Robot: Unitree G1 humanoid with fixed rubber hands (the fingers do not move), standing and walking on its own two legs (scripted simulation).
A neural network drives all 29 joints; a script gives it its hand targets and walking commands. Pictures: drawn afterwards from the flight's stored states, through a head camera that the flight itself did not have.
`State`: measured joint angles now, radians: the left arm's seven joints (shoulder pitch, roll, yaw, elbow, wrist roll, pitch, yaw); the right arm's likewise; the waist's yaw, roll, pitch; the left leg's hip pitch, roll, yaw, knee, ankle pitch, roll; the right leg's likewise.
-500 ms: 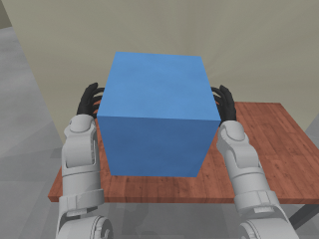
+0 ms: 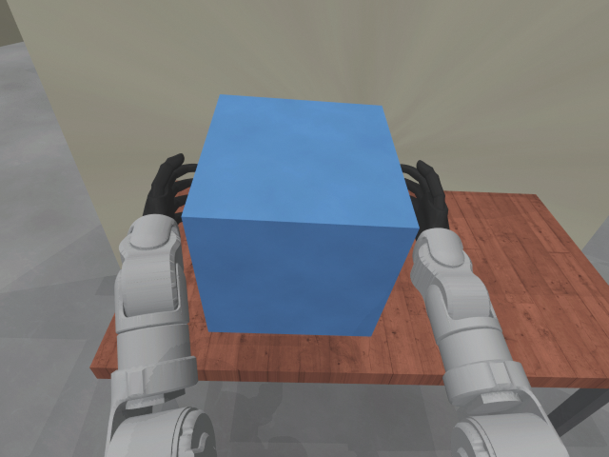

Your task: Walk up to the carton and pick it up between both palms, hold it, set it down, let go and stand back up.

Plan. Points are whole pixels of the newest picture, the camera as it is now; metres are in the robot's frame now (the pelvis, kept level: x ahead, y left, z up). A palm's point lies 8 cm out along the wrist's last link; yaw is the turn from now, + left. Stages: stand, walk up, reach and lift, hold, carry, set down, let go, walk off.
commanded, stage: hold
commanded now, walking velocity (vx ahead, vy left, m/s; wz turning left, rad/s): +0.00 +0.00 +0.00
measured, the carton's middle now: (296, 217) +0.43 +0.01 +0.12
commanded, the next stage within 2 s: set down in 0.08 s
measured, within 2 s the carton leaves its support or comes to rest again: neither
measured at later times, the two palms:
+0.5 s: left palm (160, 219) +0.37 +0.18 +0.17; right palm (417, 224) +0.37 -0.15 +0.16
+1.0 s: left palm (179, 234) +0.39 +0.17 +0.13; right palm (416, 234) +0.38 -0.16 +0.13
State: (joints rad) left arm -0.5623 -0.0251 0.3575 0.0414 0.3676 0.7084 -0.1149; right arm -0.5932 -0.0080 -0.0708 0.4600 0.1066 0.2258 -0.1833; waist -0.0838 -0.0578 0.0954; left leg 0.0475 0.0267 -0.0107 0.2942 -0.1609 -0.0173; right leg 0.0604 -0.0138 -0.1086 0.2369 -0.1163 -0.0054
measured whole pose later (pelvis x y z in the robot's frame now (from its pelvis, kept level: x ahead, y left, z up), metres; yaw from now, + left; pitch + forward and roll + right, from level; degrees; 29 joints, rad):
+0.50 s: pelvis +0.01 +0.00 +0.00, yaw +0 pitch -9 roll +0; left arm -0.53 -0.07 0.36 0.16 0.37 0.47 -0.10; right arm -0.53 0.04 -0.19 0.52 -0.05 0.00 -0.12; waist -0.03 -0.04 0.06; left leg 0.04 0.01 -0.01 0.28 -0.17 -0.01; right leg 0.04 -0.03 -0.11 0.25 -0.14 0.00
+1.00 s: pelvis +0.04 +0.00 +0.00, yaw +0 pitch -6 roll -1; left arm -0.43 -0.06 0.28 0.19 0.31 0.36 -0.04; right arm -0.47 -0.02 -0.10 0.57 0.04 -0.12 -0.15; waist -0.04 -0.04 0.06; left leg 0.01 0.03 -0.01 0.31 -0.21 -0.02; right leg 0.04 -0.01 -0.11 0.22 -0.15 0.00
